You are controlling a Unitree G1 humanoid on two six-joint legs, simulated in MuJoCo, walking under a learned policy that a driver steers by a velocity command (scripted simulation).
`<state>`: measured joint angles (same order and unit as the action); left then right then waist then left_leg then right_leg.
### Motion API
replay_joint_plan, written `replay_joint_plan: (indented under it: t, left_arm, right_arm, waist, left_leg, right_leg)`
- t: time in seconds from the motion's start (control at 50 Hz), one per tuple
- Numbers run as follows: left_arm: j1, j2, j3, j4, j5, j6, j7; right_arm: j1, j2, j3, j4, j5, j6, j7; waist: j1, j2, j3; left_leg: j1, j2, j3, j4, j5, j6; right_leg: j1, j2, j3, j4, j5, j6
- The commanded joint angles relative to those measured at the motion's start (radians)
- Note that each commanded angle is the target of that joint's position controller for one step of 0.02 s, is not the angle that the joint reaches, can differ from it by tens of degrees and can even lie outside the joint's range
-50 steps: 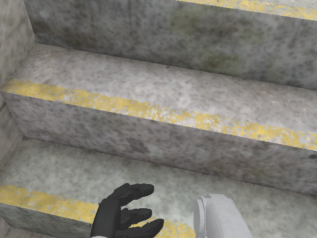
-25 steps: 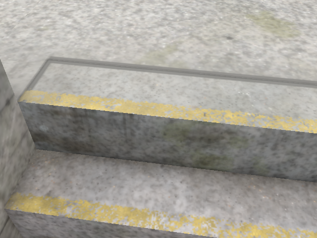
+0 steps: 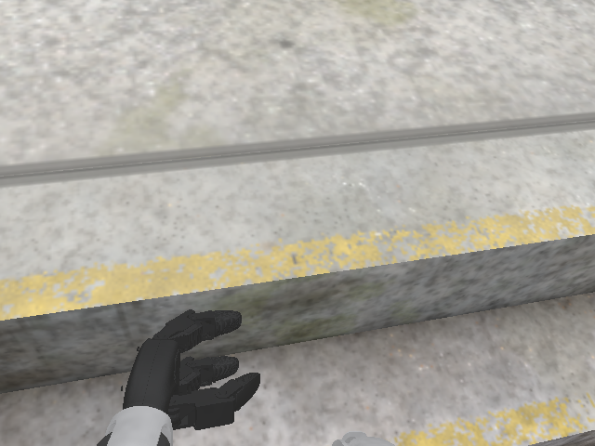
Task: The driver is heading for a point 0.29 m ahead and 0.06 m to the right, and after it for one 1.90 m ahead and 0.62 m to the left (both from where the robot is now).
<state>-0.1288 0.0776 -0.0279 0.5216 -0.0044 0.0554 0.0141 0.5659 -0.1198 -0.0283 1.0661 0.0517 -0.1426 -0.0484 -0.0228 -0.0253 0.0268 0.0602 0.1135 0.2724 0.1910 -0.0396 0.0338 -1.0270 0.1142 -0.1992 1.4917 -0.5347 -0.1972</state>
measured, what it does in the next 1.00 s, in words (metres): climbs, turning left: right foot 0.21 m higher, then left foot 0.22 m higher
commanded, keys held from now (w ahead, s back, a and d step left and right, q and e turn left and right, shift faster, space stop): w+e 0.12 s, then q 0.88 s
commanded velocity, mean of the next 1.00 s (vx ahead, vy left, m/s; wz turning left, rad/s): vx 0.18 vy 0.00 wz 0.18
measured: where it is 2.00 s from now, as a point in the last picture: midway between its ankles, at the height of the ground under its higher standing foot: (110, 444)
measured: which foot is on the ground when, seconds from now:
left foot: down 0.00-0.02, up 0.04-0.46, down 0.48-0.98, up 1.00-1.00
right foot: up 0.00-0.00, down 0.02-0.52, up 0.54-0.92, down 0.94-1.00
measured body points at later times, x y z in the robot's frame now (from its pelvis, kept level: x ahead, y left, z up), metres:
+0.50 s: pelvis +0.16 +0.04 +0.22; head +0.21 +0.03 +0.66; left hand +0.05 +0.27 +0.09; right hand +0.42 -0.06 +0.14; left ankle +0.26 +0.13 -0.36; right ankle +0.11 -0.04 -0.54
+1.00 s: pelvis +0.22 +0.03 +0.32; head +0.22 +0.03 +0.77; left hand +0.13 +0.24 +0.19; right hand +0.49 -0.08 +0.24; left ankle +0.21 +0.12 -0.34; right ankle +0.29 -0.04 -0.35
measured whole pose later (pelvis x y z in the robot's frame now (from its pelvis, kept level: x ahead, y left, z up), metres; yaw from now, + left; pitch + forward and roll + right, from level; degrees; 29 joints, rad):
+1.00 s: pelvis +0.22 +0.03 +0.32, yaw +19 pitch -2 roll -2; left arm 0.47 0.11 0.01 0.74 0.03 0.08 0.08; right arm 0.07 -0.17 -0.02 0.68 -0.02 0.02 -0.04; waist 0.10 0.06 0.02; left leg -0.50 -0.02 0.01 1.09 -0.49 0.05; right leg -0.47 0.03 -0.10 0.97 -0.51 -0.06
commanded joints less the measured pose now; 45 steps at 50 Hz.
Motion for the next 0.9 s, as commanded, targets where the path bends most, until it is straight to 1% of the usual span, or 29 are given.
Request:
replay_joint_plan:
  t: [0.02,0.04,0.06,0.08,0.12,0.14,0.2,0.26,0.3,0.32,0.36,0.38,0.4,0.42,0.44,0.46,0.48,0.5,0.52,0.54,0.56,0.58,0.6,0.62,0.66,0.72,0.82,0.84,0.9]
  left_arm:
    - [0.356,0.213,0.079,0.089,0.016,0.005,-0.004]
    - [0.289,0.264,0.122,0.076,0.027,0.026,-0.001]
    - [0.211,0.284,0.147,0.045,0.057,0.028,0.009]
    - [0.183,0.251,0.141,0.106,0.045,0.001,0.011]
    - [0.283,0.163,0.106,0.297,0.057,-0.064,0.018]
    - [0.354,0.116,0.094,0.352,0.044,-0.082,0.028]
    - [0.473,0.116,0.079,0.451,0.019,-0.140,0.006]
    - [0.590,0.107,0.063,0.523,0.034,-0.185,-0.011]
    - [0.603,0.163,0.077,0.526,0.057,-0.198,-0.005]
    - [0.581,0.169,0.080,0.537,0.053,-0.191,-0.001]
    - [0.586,0.158,0.070,0.539,0.050,-0.185,0.013]
    - [0.591,0.197,0.077,0.525,0.021,-0.177,0.034]
    - [0.618,0.175,0.072,0.535,0.015,-0.163,0.044]
    - [0.616,0.207,0.074,0.516,-0.013,-0.152,0.060]
    - [0.575,0.222,0.068,0.462,-0.043,-0.163,0.070]
    - [0.602,0.300,0.085,0.443,-0.049,-0.185,0.065]
    - [0.615,0.342,0.101,0.439,-0.059,-0.192,0.044]
    - [0.653,0.351,0.106,0.412,-0.044,-0.194,0.026]
    - [0.672,0.285,0.103,0.351,-0.032,-0.183,-0.007]
    - [0.617,0.265,0.106,0.323,0.014,-0.163,-0.032]
    - [0.631,0.176,0.102,0.317,0.054,-0.139,-0.039]
    - [0.568,0.123,0.091,0.266,0.063,-0.127,-0.021]
    - [0.616,0.099,0.086,0.237,0.052,-0.128,-0.006]
    - [0.677,0.107,0.075,0.236,0.066,-0.093,-0.002]
    - [0.680,0.102,0.074,0.243,0.060,-0.062,0.024]
    - [0.639,0.121,0.075,0.228,0.036,-0.029,0.040]
    - [0.565,0.118,0.069,0.195,0.039,0.008,0.043]
    - [0.544,0.124,0.063,0.168,0.017,0.018,0.045]
    - [0.607,0.086,0.046,0.144,0.025,0.051,0.060]
  right_arm:
    - [-0.040,-0.359,-0.070,-0.246,0.042,-0.044,0.011]
    - [-0.197,-0.346,-0.082,-0.313,-0.024,-0.051,0.050]
    - [-0.302,-0.259,-0.082,-0.413,-0.047,-0.043,0.094]
    - [-0.387,-0.159,-0.063,-0.493,-0.083,-0.025,0.084]
    - [-0.432,0.039,0.023,-0.597,-0.108,0.010,0.043]
    - [-0.388,0.038,0.037,-0.553,-0.120,0.007,0.035]
    - [-0.355,0.009,0.047,-0.508,-0.088,0.024,0.024]
    - [-0.467,0.044,0.060,-0.518,-0.056,0.040,0.005]
    - [-0.602,0.081,0.072,-0.576,-0.043,0.050,-0.011]
    - [-0.688,0.082,0.084,-0.632,-0.049,0.056,-0.020]
    - [-0.779,0.057,0.088,-0.664,-0.059,0.075,-0.013]
    - [-0.783,0.050,0.094,-0.690,-0.060,0.100,-0.007]
    - [-0.735,0.073,0.099,-0.645,-0.054,0.116,-0.006]
    - [-0.703,0.104,0.120,-0.617,-0.039,0.136,0.001]
    - [-0.549,0.101,0.114,-0.519,-0.023,0.134,0.011]
    - [-0.370,0.055,0.100,-0.440,-0.009,0.138,0.012]
    - [-0.314,-0.004,0.078,-0.392,-0.008,0.136,0.016]
    - [-0.288,-0.047,0.060,-0.349,-0.046,0.138,0.029]
    - [-0.229,-0.116,0.027,-0.311,-0.078,0.151,0.017]
    - [-0.257,-0.188,-0.011,-0.306,-0.083,0.192,-0.004]
    - [-0.421,-0.185,-0.023,-0.310,-0.067,0.188,0.003]
    - [-0.505,-0.155,-0.026,-0.285,-0.069,0.174,0.013]
    - [-0.528,-0.150,-0.030,-0.257,-0.081,0.154,0.016]
    - [-0.525,-0.112,-0.021,-0.251,-0.097,0.135,-0.001]
    - [-0.532,-0.045,-0.004,-0.243,-0.099,0.126,0.008]
    - [-0.546,-0.074,-0.002,-0.274,-0.110,0.105,0.006]
    - [-0.476,-0.109,-0.003,-0.338,-0.090,0.098,-0.024]
    - [-0.478,-0.140,0.001,-0.372,-0.090,0.104,-0.030]
    - [-0.541,-0.165,-0.001,-0.442,-0.103,0.126,-0.042]
  waist:
    - [0.186,0.220,-0.458]
    - [0.198,-0.024,-0.462]
    - [0.175,-0.009,-0.470]
    - [0.111,0.079,-0.394]
    - [0.011,0.081,-0.030]
    - [0.017,0.140,0.031]
    - [0.013,0.124,0.038]
    - [0.050,0.025,0.017]
    - [0.066,-0.089,-0.015]
    - [0.035,-0.056,0.010]
    - [0.054,-0.026,0.023]
    - [0.039,-0.076,-0.025]
    - [0.034,-0.080,-0.078]
    - [0.024,-0.080,-0.134]
    - [-0.012,-0.095,-0.239]
    - [-0.055,-0.161,-0.391]
    - [-0.064,-0.188,-0.433]
    - [-0.060,-0.176,-0.479]
    - [-0.051,0.067,-0.475]
    - [-0.075,0.261,-0.449]
    - [-0.003,0.153,-0.328]
    - [0.062,0.060,-0.142]
    - [0.126,0.021,-0.038]
    - [0.179,-0.083,-0.016]
    - [0.191,-0.033,0.013]
    - [0.202,0.039,0.064]
    - [0.137,0.108,0.023]
    - [0.123,0.151,0.012]
    - [0.153,0.179,-0.030]
  left_leg:
    - [-0.360,0.150,-0.163,0.772,1.673,0.076]
    - [-0.589,-0.101,-0.179,1.169,0.236,0.062]
    - [-0.800,-0.215,-0.387,1.845,-0.019,0.020]
    - [-0.893,-0.180,-0.445,2.056,0.011,0.037]
    - [-1.169,-0.151,-0.407,2.188,-0.070,0.086]
    - [-1.206,-0.138,-0.398,2.116,-0.092,0.100]
    - [-1.303,-0.144,-0.360,1.998,-0.233,0.084]
    - [-1.373,-0.181,-0.299,2.028,-0.366,0.090]
    - [-1.554,-0.193,-0.303,2.260,-0.424,0.092]
    - [-1.522,-0.157,-0.321,2.114,-0.422,0.112]
    - [-1.433,-0.128,-0.237,1.926,-0.349,0.096]
    - [-1.222,-0.089,-0.143,1.714,-0.392,0.100]
    - [-1.066,-0.084,-0.093,1.635,-0.370,0.109]
    - [-0.893,-0.076,-0.085,1.429,-0.408,0.123]
    - [-0.648,-0.136,-0.063,1.302,-0.417,0.124]
    - [-0.469,-0.181,-0.078,1.238,-0.397,0.108]
    - [-0.437,-0.210,-0.103,1.040,-0.419,0.104]
    - [-0.346,-0.258,-0.199,0.837,-0.437,0.120]
    - [-0.215,-0.078,-0.668,0.689,-0.383,0.244]
    - [-0.217,0.033,-1.107,0.347,-0.498,0.351]
    - [-0.380,0.069,-1.127,0.260,-0.573,0.369]
    - [-0.502,0.018,-0.948,0.348,-0.505,0.338]
    - [-0.495,0.049,-0.780,0.455,-0.303,0.336]
    - [-0.506,-0.037,-0.553,0.585,-0.330,0.230]
    - [-0.620,-0.032,-0.452,0.582,-0.324,0.171]
    - [-0.781,0.000,-0.434,0.534,-0.384,0.151]
    - [-0.683,0.038,-0.493,0.521,-0.391,0.188]
    - [-0.605,0.071,-0.530,0.412,-0.374,0.191]
    - [-0.556,0.051,-0.531,0.434,-0.236,0.167]
  right_leg:
    - [1.004,0.062,0.230,-0.464,-0.002,-0.074]
    - [0.990,-0.068,0.710,-0.845,-0.005,-0.130]
    - [0.898,-0.268,1.146,-1.101,-0.075,-0.222]
    - [0.788,-0.259,1.119,-1.132,-0.175,-0.181]
    - [0.581,-0.196,0.894,-1.099,-0.137,-0.093]
    - [0.661,-0.124,0.743,-1.059,0.101,-0.044]
    - [0.818,-0.170,0.487,-1.050,0.685,0.004]
    - [0.822,-0.224,0.427,-1.127,0.775,0.018]
    - [0.897,-0.312,0.451,-1.194,0.686,-0.024]
    - [0.837,-0.294,0.402,-1.231,0.625,0.031]
    - [0.769,-0.277,0.367,-1.349,0.605,0.034]
    - [0.736,-0.309,0.318,-1.499,0.831,0.011]
    - [0.766,-0.291,0.248,-1.487,1.028,0.001]
    - [0.799,-0.295,0.179,-1.488,1.171,-0.012]
    - [0.816,-0.282,0.131,-1.375,1.715,-0.012]
    - [0.916,-0.331,0.157,-1.301,2.052,-0.035]
    - [1.054,-0.341,0.163,-1.143,2.120,-0.035]
    - [1.094,-0.337,0.161,-0.957,1.980,-0.014]
    - [0.832,-0.278,0.217,-0.695,1.496,0.080]
    - [0.621,-0.084,0.229,-0.269,0.504,0.148]
    - [0.474,-0.067,0.325,0.194,0.381,0.201]
    - [0.331,-0.074,0.324,0.366,0.413,0.210]
    - [0.181,-0.073,0.313,0.484,0.407,0.204]
    - [0.165,-0.092,0.297,0.445,0.374,0.204]
    - [0.147,-0.037,0.251,0.612,0.386,0.209]
    - [0.176,-0.025,0.243,0.515,0.470,0.221]
    - [0.182,-0.050,0.247,0.307,0.518,0.265]
    - [0.213,-0.078,0.217,0.082,0.393,0.267]
    - [0.469,-0.128,0.135,-0.438,0.171,0.196]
